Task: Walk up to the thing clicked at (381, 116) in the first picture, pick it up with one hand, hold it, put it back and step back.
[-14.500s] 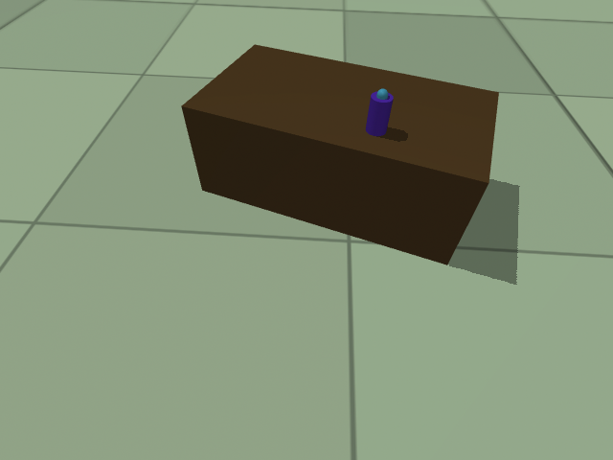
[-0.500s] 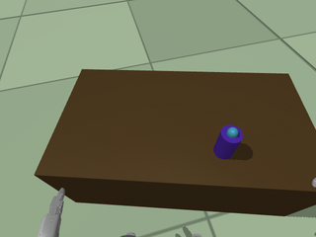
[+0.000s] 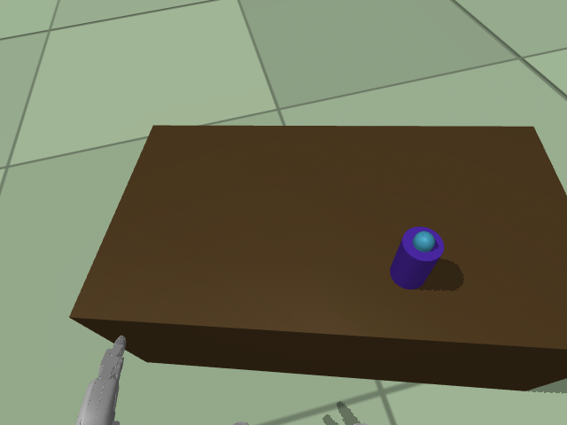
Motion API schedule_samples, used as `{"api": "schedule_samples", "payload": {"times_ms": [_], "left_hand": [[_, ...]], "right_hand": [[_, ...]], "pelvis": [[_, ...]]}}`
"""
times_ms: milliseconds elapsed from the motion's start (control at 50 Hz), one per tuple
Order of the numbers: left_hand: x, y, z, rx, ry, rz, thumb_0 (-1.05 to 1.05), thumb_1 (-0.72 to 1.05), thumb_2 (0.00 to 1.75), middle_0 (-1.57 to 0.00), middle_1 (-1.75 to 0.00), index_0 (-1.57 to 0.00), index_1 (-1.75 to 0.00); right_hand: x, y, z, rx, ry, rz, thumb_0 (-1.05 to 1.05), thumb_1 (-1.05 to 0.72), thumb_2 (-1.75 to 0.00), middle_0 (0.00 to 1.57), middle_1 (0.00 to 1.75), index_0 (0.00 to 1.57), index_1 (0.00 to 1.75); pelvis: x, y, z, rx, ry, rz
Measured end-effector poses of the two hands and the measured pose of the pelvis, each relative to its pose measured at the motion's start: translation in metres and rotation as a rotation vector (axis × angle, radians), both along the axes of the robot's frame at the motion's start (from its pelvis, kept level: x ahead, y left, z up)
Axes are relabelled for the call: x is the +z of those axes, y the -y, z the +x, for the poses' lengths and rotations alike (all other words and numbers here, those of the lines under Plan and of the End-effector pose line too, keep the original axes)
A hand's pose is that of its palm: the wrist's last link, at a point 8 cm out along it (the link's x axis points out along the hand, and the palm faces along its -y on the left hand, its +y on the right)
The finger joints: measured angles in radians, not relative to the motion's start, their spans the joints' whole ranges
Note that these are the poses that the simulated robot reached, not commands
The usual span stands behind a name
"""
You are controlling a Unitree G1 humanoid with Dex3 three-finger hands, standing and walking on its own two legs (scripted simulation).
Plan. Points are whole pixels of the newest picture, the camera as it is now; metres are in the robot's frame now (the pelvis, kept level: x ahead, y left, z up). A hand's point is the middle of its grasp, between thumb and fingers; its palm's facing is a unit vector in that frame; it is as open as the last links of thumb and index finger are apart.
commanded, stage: go down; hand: right
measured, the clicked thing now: (416, 256) +0.48 -0.23 -0.20
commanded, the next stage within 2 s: approach in 0.22 s
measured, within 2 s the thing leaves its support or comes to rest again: neither
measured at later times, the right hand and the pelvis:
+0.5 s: hand out of the picture +0.37 -0.40 +0.06, palm faces +0.28 +0.96 -0.03, open 17.7 cm; pelvis -0.01 +0.00 -0.01, yaw +0 degrees
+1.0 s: hand (489, 273) +0.42 -0.33 -0.15, palm faces +0.23 +0.97 +0.04, open 17.7 cm; pelvis -0.05 +0.00 -0.12, yaw +4 degrees
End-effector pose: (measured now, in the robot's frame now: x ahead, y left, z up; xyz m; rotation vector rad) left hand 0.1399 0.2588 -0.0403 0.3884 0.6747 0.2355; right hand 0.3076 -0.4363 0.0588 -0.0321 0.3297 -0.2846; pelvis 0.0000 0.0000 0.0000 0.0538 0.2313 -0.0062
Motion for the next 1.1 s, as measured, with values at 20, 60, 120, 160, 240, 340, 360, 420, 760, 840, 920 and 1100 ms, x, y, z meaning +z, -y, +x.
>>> {"api": "schedule_samples", "payload": {"times_ms": [20,60,120,160,240,340,360,420,760,840,920,1100], "left_hand": [[0.000,0.001,0.001,-0.003,0.001,-0.001,-0.01,-0.52,0.06,-0.06,-0.05,-0.06,-0.05],[-0.002,0.002,0.001,-0.007,-0.006,-0.003,0.00,-0.52,0.06,-0.06,-0.05,-0.06,-0.05],[-0.003,0.003,0.001,-0.012,-0.008,-0.005,0.00,-0.52,0.05,-0.06,-0.05,-0.06,-0.05],[-0.003,0.003,0.000,-0.012,-0.011,-0.004,0.00,-0.52,0.05,-0.06,-0.05,-0.06,-0.05],[-0.004,0.003,-0.002,-0.017,-0.012,-0.002,0.00,-0.52,0.05,-0.06,-0.05,-0.06,-0.05],[-0.002,0.003,-0.005,-0.024,-0.005,0.000,0.00,-0.52,0.05,-0.06,-0.05,-0.06,-0.05],[-0.002,0.002,-0.007,-0.024,-0.007,0.002,0.00,-0.52,0.05,-0.06,-0.05,-0.06,-0.05],[-0.004,0.001,-0.010,-0.026,-0.014,0.006,0.00,-0.52,0.05,-0.06,-0.05,-0.06,-0.05],[-0.013,0.005,-0.012,-0.108,0.081,0.100,0.00,-0.54,0.06,-0.05,-0.04,-0.05,-0.05],[-0.020,0.001,-0.023,-0.101,0.059,0.149,0.00,-0.54,0.06,-0.05,-0.04,-0.05,-0.05],[-0.028,-0.003,-0.034,-0.097,0.043,0.195,0.00,-0.53,0.05,-0.05,-0.04,-0.05,-0.04],[-0.030,-0.003,-0.042,-0.132,0.110,0.298,-0.01,-0.53,0.05,-0.06,-0.04,-0.05,-0.04]], "right_hand": [[0.001,0.001,0.001,-0.001,0.008,0.000,-0.02,0.53,-0.03,0.05,0.04,0.05,0.05],[0.003,0.002,0.002,-0.002,0.023,-0.002,-0.02,0.53,-0.03,0.05,0.04,0.05,0.05],[0.007,0.004,0.005,-0.003,0.044,-0.003,-0.02,0.54,-0.03,0.05,0.04,0.05,0.05],[0.009,0.006,0.006,-0.003,0.053,-0.003,-0.02,0.55,-0.03,0.05,0.04,0.05,0.05],[0.013,0.008,0.011,-0.001,0.069,-0.003,-0.02,0.56,-0.03,0.05,0.05,0.05,0.05],[0.017,0.008,0.016,0.005,0.083,0.000,-0.02,0.58,-0.03,0.05,0.05,0.05,0.05],[0.017,0.009,0.016,0.004,0.085,0.002,-0.02,0.58,-0.03,0.05,0.05,0.05,0.05],[0.017,0.010,0.019,0.000,0.102,0.005,-0.02,0.59,-0.03,0.05,0.05,0.05,0.06],[-0.102,-0.025,0.049,0.035,0.247,0.079,-0.02,0.61,-0.03,0.04,0.05,0.05,0.06],[-0.144,-0.036,0.058,0.043,0.237,0.072,-0.02,0.61,-0.02,0.05,0.05,0.05,0.06],[-0.177,-0.044,0.068,0.046,0.249,0.061,-0.02,0.61,-0.02,0.05,0.05,0.06,0.05],[-0.250,-0.072,0.087,0.064,0.244,0.063,-0.02,0.61,-0.03,0.05,0.05,0.05,0.06]], "pelvis": [[0.000,0.000,0.000,0.000,-0.001,0.000],[-0.001,0.000,0.000,-0.001,-0.004,0.001],[-0.001,-0.001,-0.001,-0.003,-0.009,0.003],[-0.002,-0.001,-0.002,-0.003,-0.012,0.004],[-0.004,-0.002,-0.005,-0.005,-0.018,0.005],[-0.005,-0.002,-0.007,-0.004,-0.026,0.006],[-0.005,-0.003,-0.008,-0.004,-0.028,0.005],[-0.008,-0.003,-0.010,-0.004,-0.037,0.006],[-0.064,-0.003,-0.031,0.009,-0.170,0.027],[-0.083,-0.002,-0.039,0.019,-0.204,0.039],[-0.102,0.000,-0.046,0.028,-0.239,0.053],[-0.149,0.001,-0.059,0.048,-0.301,0.070]]}}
